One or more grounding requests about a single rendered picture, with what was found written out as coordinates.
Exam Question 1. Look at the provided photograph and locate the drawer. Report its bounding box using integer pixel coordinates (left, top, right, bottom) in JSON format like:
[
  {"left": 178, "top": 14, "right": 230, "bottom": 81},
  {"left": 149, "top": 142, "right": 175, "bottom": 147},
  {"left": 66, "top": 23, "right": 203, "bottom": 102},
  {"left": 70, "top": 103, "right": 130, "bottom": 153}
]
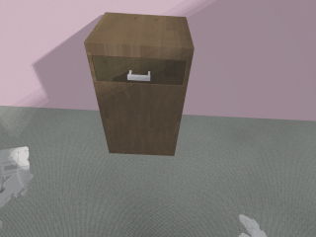
[{"left": 92, "top": 55, "right": 187, "bottom": 86}]

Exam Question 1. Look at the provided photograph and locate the cabinet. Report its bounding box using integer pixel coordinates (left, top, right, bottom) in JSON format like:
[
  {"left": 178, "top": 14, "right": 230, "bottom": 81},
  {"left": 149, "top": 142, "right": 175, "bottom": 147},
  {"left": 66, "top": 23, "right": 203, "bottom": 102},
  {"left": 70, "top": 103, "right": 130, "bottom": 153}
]
[{"left": 84, "top": 12, "right": 195, "bottom": 156}]

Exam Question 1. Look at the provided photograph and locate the robot right hand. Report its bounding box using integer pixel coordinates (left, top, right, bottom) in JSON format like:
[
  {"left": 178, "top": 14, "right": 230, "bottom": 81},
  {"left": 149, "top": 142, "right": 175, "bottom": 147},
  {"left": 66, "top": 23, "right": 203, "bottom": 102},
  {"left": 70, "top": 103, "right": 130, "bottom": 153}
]
[{"left": 239, "top": 214, "right": 268, "bottom": 237}]

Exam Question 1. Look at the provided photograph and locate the robot left hand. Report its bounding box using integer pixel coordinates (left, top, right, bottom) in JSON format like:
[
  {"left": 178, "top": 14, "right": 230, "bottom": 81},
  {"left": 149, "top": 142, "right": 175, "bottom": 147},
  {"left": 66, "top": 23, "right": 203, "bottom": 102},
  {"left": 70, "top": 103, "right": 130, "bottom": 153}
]
[{"left": 0, "top": 146, "right": 34, "bottom": 210}]

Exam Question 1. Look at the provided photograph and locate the handle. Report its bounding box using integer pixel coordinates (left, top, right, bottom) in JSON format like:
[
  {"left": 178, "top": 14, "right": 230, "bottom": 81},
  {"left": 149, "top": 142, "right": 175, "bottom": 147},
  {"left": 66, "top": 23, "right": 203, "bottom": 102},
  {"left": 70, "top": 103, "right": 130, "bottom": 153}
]
[{"left": 127, "top": 70, "right": 151, "bottom": 81}]

